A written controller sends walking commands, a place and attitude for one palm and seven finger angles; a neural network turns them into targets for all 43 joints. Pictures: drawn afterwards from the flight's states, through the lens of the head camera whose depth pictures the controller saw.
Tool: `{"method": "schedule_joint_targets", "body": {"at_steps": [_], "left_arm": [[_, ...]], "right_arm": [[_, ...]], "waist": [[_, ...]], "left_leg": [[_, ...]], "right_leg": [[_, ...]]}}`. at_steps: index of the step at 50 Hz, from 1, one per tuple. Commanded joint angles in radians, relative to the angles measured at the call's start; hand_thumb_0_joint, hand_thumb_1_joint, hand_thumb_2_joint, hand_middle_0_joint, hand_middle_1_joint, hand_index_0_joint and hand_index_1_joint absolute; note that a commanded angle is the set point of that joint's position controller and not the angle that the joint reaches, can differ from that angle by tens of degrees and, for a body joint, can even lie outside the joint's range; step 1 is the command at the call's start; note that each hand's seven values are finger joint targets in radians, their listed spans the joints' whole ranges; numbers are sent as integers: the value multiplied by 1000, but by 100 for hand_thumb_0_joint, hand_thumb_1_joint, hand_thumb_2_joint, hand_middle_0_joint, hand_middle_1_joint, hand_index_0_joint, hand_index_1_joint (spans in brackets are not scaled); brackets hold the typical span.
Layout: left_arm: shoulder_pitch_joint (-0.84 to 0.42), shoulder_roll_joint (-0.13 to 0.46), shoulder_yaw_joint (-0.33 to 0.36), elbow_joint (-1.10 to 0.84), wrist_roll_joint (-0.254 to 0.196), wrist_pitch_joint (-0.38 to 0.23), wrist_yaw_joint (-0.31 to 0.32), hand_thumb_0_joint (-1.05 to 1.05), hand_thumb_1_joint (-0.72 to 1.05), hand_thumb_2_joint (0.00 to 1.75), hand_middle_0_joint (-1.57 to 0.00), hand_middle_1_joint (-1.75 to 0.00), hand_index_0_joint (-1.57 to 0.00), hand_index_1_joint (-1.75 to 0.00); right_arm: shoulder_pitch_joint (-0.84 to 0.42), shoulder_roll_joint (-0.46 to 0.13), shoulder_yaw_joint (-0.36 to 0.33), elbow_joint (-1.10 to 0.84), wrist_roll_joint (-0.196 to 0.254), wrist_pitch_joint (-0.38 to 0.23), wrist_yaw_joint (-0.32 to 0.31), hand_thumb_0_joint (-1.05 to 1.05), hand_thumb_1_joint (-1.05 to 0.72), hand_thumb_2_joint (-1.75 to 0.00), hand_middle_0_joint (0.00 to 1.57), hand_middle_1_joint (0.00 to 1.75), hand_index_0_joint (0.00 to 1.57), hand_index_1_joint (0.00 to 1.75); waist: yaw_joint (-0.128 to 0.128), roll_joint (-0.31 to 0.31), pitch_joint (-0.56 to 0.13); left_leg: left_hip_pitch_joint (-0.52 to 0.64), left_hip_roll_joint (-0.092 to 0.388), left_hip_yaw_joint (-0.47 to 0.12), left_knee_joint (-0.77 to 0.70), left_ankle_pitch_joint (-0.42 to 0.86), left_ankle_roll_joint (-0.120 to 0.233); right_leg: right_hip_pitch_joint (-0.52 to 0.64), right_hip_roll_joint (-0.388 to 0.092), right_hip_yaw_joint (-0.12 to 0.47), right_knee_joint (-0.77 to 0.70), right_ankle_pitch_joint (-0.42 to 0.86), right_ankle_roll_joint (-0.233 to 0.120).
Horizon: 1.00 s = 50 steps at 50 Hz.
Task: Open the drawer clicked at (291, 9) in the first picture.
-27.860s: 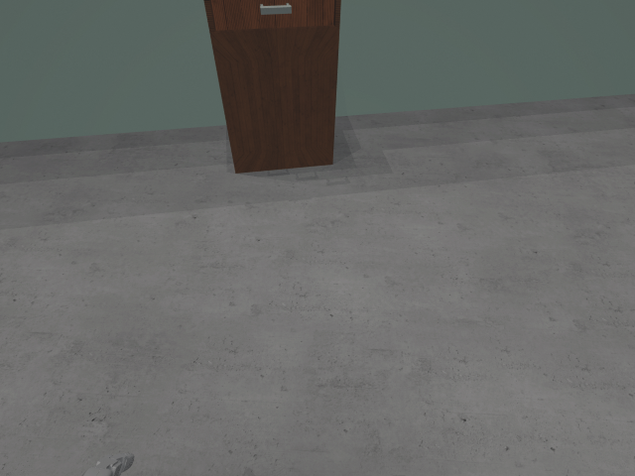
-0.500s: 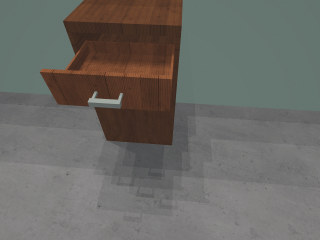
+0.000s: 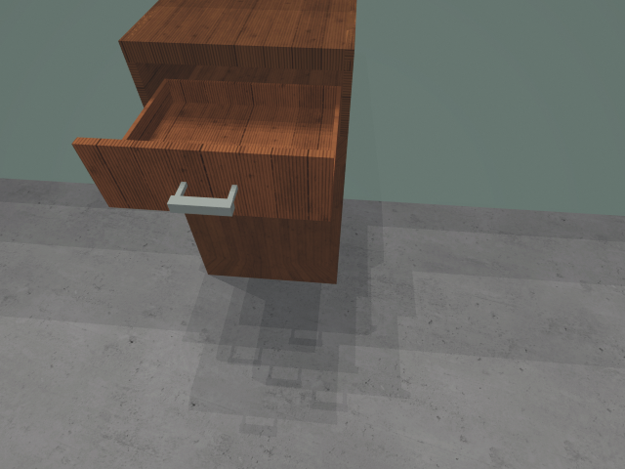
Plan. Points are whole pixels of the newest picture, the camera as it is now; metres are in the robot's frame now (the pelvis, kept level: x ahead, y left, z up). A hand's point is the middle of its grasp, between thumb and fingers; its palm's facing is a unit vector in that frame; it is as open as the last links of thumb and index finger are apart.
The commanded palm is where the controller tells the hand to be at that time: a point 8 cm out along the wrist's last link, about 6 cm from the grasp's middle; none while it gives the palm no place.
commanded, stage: stand and wait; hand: left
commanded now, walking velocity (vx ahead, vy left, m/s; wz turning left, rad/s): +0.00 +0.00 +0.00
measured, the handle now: (204, 197) +0.56 +0.23 -0.01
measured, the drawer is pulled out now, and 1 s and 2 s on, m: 0.30 0.30 0.30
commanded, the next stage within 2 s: none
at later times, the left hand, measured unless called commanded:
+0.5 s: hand out of the picture +0.07 +0.22 -0.16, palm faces +0.01 -0.96 -0.29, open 7.3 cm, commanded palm none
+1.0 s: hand out of the picture +0.09 +0.23 -0.16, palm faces +0.00 -0.95 -0.32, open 7.3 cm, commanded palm none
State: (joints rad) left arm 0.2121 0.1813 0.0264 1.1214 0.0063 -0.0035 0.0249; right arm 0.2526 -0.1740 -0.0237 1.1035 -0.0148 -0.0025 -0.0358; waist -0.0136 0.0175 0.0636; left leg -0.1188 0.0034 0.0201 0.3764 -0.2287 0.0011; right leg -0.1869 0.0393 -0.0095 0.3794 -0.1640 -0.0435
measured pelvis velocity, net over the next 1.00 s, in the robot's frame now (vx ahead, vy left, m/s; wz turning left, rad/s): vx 0.02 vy -0.01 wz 0.00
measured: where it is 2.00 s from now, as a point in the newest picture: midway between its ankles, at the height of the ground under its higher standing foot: outside the picture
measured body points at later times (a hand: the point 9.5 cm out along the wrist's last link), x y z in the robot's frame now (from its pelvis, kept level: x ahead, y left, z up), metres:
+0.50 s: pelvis +0.01 +0.00 +0.00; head +0.03 -0.01 +0.45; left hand +0.07 +0.27 -0.14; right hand +0.04 -0.27 -0.15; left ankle -0.01 +0.12 -0.74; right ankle +0.03 -0.09 -0.74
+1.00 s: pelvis +0.02 -0.01 +0.00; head +0.04 -0.01 +0.45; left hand +0.09 +0.28 -0.13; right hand +0.07 -0.29 -0.14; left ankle -0.01 +0.12 -0.74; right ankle +0.03 -0.09 -0.74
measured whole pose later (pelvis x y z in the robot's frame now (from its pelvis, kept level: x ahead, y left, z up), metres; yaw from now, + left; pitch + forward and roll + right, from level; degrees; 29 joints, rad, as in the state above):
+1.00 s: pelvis +0.02 -0.01 +0.00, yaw +0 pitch -1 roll +0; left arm 0.11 0.29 0.03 1.12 0.01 -0.01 0.01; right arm 0.15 -0.30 -0.02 1.11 -0.02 0.00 -0.02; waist -0.01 0.02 0.07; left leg -0.07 0.01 0.02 0.30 -0.21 -0.01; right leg -0.14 0.05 -0.01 0.31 -0.15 -0.05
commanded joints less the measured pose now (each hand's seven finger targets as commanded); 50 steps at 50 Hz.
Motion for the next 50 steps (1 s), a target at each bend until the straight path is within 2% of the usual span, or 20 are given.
{"method": "schedule_joint_targets", "body": {"at_steps": [1, 3, 5, 7, 10, 11, 13, 14, 18, 22, 25, 29, 32, 33, 37, 39, 44, 50], "left_arm": [[22, 160, 27, -42, 5, -17, 7, 0, 90, 90, -20, -30, -20, -30], [17, 166, 27, -44, 5, -17, 7, 0, 90, 90, -20, -30, -20, -30], [6, 178, 30, -46, 5, -19, 6, 0, 90, 90, -20, -30, -20, -30], [2, 183, 32, -49, 6, -22, 6, 0, 90, 90, -20, -30, -20, -30], [-19, 195, 32, -51, 4, -24, 5, 0, 90, 90, -20, -30, -20, -30], [-22, 198, 33, -50, 4, -24, 5, 0, 90, 90, -20, -30, -20, -30], [-30, 206, 33, -50, 5, -24, 5, 0, 90, 90, -20, -30, -20, -30], [-34, 210, 32, -50, 4, -23, 4, 0, 90, 90, -20, -30, -20, -30], [-45, 225, 34, -52, 4, -26, 3, 0, 90, 90, -20, -30, -20, -30], [-54, 242, 36, -54, 5, -29, 2, 0, 90, 90, -20, -30, -20, -30], [-71, 252, 36, -54, 5, -28, 1, 0, 90, 90, -20, -30, -20, -30], [-83, 265, 37, -54, 4, -30, 0, 0, 90, 90, -20, -30, -20, -30], [-84, 268, 38, -55, 6, -30, -1, 0, 90, 90, -20, -30, -20, -30], [-91, 274, 36, -55, 5, -29, -1, 0, 90, 90, -20, -30, -20, -30], [-94, 284, 39, -58, 6, -31, -2, 0, 90, 90, -20, -30, -20, -30], [-105, 293, 37, -57, 5, -31, -3, 0, 90, 90, -20, -30, -20, -30], [-118, 306, 37, -59, 4, -34, -3, 0, 90, 90, -20, -30, -20, -30], [-125, 318, 39, -61, 4, -35, -4, 0, 90, 90, -20, -30, -20, -30]], "right_arm": [[51, -132, -17, -26, 1, -8, -6, 0, -90, -90, 20, 30, 20, 30], [41, -134, -17, -26, 1, -7, -5, 0, -90, -90, 20, 30, 20, 30], [33, -145, -18, -28, 1, -9, -4, 0, -90, -90, 20, 30, 20, 30], [26, -155, -19, -32, 2, -10, -4, 0, -90, -90, 20, 30, 20, 30], [12, -172, -18, -33, 1, -13, -4, 0, -90, -90, 20, 30, 20, 30], [8, -176, -19, -35, 1, -13, -4, 0, -90, -90, 20, 30, 20, 30], [-5, -181, -20, -34, 1, -13, -4, 0, -90, -90, 20, 30, 20, 30], [-6, -186, -18, -33, 1, -12, -3, 0, -90, -90, 20, 30, 20, 30], [-17, -206, -20, -36, 0, -12, -3, 0, -90, -90, 20, 30, 20, 30], [-34, -222, -22, -38, 1, -12, -1, 0, -90, -90, 20, 30, 20, 30], [-47, -234, -22, -38, 0, -13, 1, 0, -90, -90, 20, 30, 20, 30], [-54, -248, -22, -39, 1, -15, 2, 0, -90, -90, 20, 30, 20, 30], [-70, -254, -21, -43, 2, -14, 2, 0, -90, -90, 20, 30, 20, 30], [-68, -259, -21, -41, 1, -14, 3, 0, -90, -90, 20, 30, 20, 30], [-82, -270, -22, -44, 2, -13, 4, 0, -90, -90, 20, 30, 20, 30], [-86, -279, -23, -43, 0, -13, 6, 0, -90, -90, 20, 30, 20, 30], [-97, -295, -24, -45, 1, -16, 6, 0, -90, -90, 20, 30, 20, 30], [-114, -310, -25, -48, 1, -17, 6, 0, -90, -90, 20, 30, 20, 30]], "waist": [[2, -16, 12], [1, -5, 8], [2, 0, -6], [2, -22, -26], [1, 0, -46], [1, -10, -53], [1, 4, -37], [1, -13, -32], [0, 1, -44], [2, -23, -52], [0, 4, -50], [0, -11, -65], [3, -21, -51], [1, -4, -54], [5, -24, -52], [1, -7, -63], [0, -13, -88], [1, -15, -82]], "left_leg": [[-41, 93, -82, -74, 63, 30], [-29, 94, -82, -73, 62, 30], [-25, 95, -81, -74, 79, 30], [-9, 97, -81, -71, 95, 29], [-6, 101, -84, -76, 128, 26], [-1, 103, -85, -80, 123, 26], [2, 103, -84, -82, 127, 26], [-3, 104, -86, -86, 126, 25], [12, 106, -82, -85, 135, 25], [23, 105, -83, -90, 123, 24], [18, 108, -85, -98, 126, 22], [24, 110, -86, -99, 146, 22], [32, 110, -84, -104, 135, 23], [29, 110, -86, -105, 132, 23], [33, 109, -86, -108, 121, 23], [34, 108, -88, -105, 126, 22], [46, 114, -88, -105, 156, 21], [50, 114, -87, -109, 165, 20]], "right_leg": [[4, -125, 120, -87, 35, -14], [-1, -125, 121, -93, 23, -13], [15, -128, 124, -90, 53, -14], [22, -129, 121, -88, 81, -15], [50, -132, 117, -76, 137, -15], [53, -132, 116, -79, 131, -15], [43, -133, 117, -83, 134, -15], [46, -133, 114, -83, 133, -14], [51, -136, 120, -90, 149, -15], [53, -135, 123, -99, 135, -14], [59, -137, 128, -98, 137, -15], [75, -141, 124, -98, 165, -14], [56, -137, 123, -106, 144, -12], [63, -141, 126, -109, 136, -11], [59, -139, 129, -119, 117, -10], [68, -143, 135, -117, 124, -10], [86, -144, 132, -108, 175, -11], [89, -148, 134, -111, 197, -10]]}}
